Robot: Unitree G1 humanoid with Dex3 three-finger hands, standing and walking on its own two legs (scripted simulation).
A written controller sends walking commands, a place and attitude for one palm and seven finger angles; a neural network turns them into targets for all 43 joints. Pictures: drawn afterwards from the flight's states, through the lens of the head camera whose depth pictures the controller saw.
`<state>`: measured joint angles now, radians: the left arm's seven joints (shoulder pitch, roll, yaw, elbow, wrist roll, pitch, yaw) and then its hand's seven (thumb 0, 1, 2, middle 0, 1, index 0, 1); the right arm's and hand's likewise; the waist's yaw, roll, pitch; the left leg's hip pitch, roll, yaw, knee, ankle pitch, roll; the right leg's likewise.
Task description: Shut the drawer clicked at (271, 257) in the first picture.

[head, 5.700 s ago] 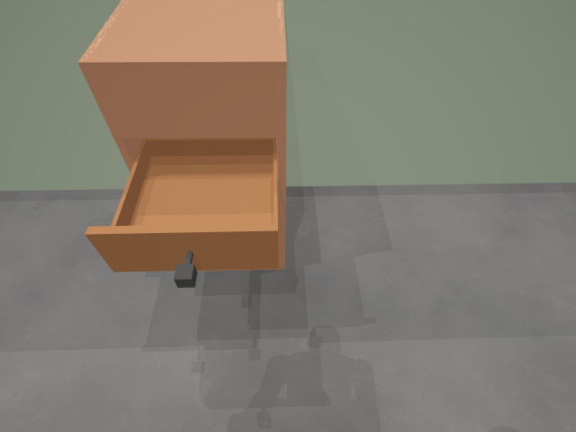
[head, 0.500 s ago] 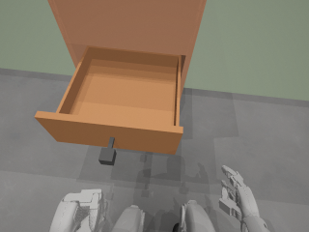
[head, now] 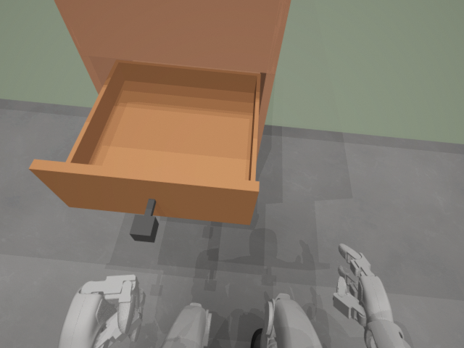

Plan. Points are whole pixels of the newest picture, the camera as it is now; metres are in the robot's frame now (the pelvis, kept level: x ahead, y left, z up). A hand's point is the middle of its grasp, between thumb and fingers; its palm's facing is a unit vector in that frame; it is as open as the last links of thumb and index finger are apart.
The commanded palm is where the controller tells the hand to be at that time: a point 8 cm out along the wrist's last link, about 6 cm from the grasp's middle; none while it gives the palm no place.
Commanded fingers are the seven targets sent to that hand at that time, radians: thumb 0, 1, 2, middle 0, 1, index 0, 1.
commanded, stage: bring the fist close to the handle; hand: left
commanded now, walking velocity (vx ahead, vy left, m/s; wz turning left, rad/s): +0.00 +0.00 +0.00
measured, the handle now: (147, 218) +0.34 +0.18 -0.03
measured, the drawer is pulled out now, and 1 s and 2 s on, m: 0.30 0.30 0.25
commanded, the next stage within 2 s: push the drawer shut in 1.14 s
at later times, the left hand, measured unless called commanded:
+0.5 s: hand (153, 293) +0.21 +0.14 +0.00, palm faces -0.08 -1.00 -0.01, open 3.3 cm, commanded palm +0.19 +0.19 -0.01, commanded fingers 0.00 0.90 0.90 -1.40 -1.60 -1.40 -1.60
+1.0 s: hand (155, 280) +0.23 +0.14 -0.02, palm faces -0.06 -1.00 -0.01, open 3.3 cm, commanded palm +0.21 +0.19 -0.03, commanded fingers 0.00 0.90 0.90 -1.40 -1.60 -1.40 -1.60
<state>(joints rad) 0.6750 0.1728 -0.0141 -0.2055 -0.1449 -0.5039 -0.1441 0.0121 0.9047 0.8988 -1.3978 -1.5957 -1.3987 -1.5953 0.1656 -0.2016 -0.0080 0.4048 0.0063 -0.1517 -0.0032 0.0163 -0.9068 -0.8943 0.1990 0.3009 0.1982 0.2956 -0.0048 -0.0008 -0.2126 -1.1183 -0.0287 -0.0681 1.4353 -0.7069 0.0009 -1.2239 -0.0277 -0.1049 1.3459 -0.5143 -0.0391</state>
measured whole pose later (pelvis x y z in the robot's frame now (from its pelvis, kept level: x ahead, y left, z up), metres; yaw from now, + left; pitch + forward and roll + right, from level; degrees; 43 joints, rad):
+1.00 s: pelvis -0.01 +0.01 -0.04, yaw +0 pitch +29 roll -3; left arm 0.38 0.17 -0.04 -0.09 -0.13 -0.48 -0.08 0.01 0.91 0.90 -1.40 -1.60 -1.40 -1.60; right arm 0.13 -0.23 0.02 0.44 -0.01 -0.11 0.04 0.02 -0.91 -0.89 0.20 0.30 0.20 0.30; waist -0.03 0.02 -0.22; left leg -1.37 -0.05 -0.05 1.60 -0.74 0.02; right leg -1.47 -0.05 -0.09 1.50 -0.53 -0.02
